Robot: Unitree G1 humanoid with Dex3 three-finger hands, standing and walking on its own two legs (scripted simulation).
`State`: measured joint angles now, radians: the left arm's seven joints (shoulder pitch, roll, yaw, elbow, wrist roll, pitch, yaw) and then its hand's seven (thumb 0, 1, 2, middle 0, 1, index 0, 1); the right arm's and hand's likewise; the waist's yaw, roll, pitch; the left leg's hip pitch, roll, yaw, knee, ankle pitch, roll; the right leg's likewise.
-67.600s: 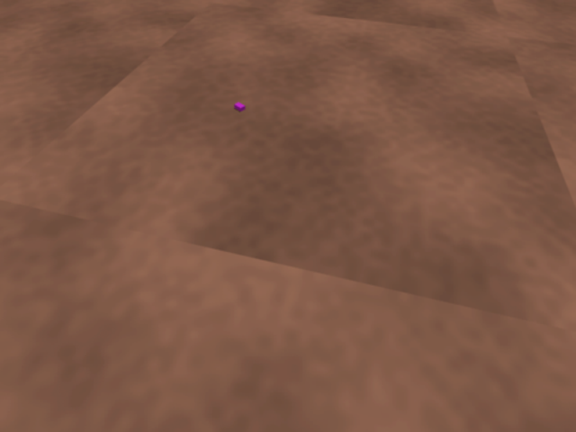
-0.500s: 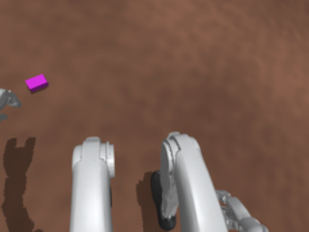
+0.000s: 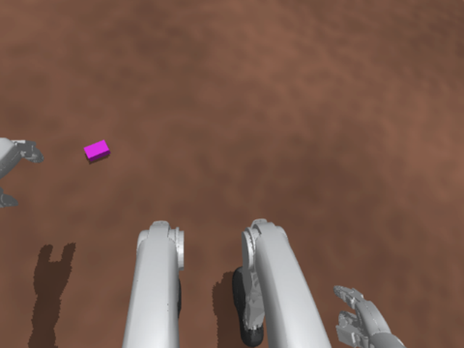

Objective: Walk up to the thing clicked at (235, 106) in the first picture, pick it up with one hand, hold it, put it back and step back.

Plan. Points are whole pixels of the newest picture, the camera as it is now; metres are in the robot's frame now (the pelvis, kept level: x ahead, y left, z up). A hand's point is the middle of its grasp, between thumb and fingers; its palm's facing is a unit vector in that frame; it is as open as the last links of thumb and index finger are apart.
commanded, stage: go down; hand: left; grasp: from above
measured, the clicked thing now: (97, 150) +0.58 +0.35 -0.43
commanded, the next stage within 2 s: none
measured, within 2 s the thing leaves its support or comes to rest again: neither
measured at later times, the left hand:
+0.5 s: hand out of the picture +0.37 +0.39 -0.01, palm faces -0.44 -0.05 -0.90, open 10.4 cm
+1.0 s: hand out of the picture +0.37 +0.39 +0.02, palm faces -0.44 -0.05 -0.90, open 11.6 cm
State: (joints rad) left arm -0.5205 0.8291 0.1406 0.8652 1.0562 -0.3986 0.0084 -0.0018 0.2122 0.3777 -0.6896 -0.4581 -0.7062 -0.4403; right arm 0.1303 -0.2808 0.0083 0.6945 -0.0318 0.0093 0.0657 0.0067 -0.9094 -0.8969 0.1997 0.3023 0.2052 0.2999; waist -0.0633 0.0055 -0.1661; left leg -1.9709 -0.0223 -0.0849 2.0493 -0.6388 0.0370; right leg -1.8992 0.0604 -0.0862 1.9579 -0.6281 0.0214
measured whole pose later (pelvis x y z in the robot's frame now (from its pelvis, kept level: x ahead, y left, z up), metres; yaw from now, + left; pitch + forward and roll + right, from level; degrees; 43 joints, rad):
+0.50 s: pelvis +0.00 +0.00 +0.05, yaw +1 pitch +30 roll -8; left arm -0.52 0.84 0.18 0.88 1.08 -0.43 0.01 0.00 0.05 0.49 -0.52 -0.66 -0.56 -0.62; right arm 0.15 -0.26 0.02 0.72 -0.02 0.02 0.04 0.01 -0.91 -0.90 0.20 0.30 0.21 0.30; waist -0.07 0.02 -0.16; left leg -1.81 -0.02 -0.08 1.89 -0.61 0.04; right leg -1.73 0.06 -0.07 1.79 -0.59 0.02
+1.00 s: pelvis +0.01 +0.00 +0.08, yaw +1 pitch +30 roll -8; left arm -0.49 0.85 0.21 0.90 1.09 -0.48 0.03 0.00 -0.11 0.61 -0.41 -0.77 -0.44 -0.73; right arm 0.13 -0.26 0.00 0.72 -0.03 0.03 0.05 0.01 -0.92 -0.90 0.20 0.30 0.21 0.30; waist -0.06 0.02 -0.17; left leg -1.71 -0.02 -0.09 1.80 -0.61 0.03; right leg -1.64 0.06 -0.07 1.70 -0.60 0.02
